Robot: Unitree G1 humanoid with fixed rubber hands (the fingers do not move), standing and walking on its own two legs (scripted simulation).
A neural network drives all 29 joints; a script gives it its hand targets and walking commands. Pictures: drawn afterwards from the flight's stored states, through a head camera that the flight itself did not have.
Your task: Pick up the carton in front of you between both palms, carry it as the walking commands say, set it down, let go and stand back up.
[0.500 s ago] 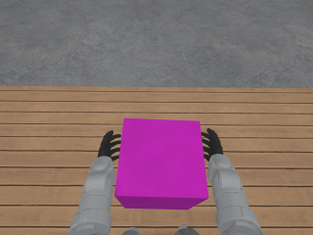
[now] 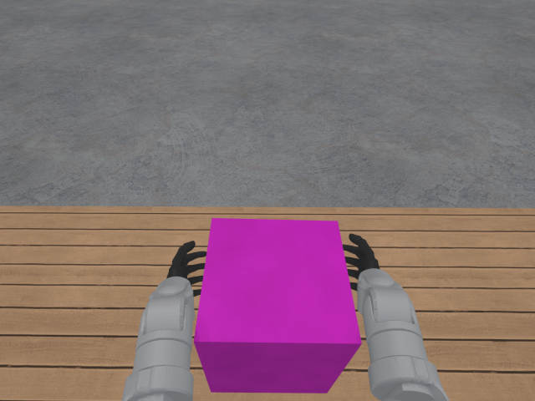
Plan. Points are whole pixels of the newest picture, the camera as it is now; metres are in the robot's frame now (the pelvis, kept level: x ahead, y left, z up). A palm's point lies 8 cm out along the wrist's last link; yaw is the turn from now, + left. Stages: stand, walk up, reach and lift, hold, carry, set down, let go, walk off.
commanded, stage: reach and lift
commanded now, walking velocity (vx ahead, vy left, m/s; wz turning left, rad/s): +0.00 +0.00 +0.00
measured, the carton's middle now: (272, 309) +0.29 +0.00 -0.05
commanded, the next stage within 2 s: hold in 0.82 s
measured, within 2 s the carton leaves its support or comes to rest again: neither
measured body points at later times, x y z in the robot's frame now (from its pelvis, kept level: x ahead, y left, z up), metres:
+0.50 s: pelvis +0.01 +0.00 +0.00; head -0.02 +0.00 +0.45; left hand +0.31 +0.15 +0.03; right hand +0.32 -0.15 +0.03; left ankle +0.02 +0.13 -0.74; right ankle +0.02 -0.13 -0.74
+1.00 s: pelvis +0.01 +0.00 +0.01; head -0.04 +0.00 +0.45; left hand +0.31 +0.15 +0.05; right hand +0.31 -0.15 +0.05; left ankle +0.02 +0.13 -0.74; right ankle +0.02 -0.13 -0.74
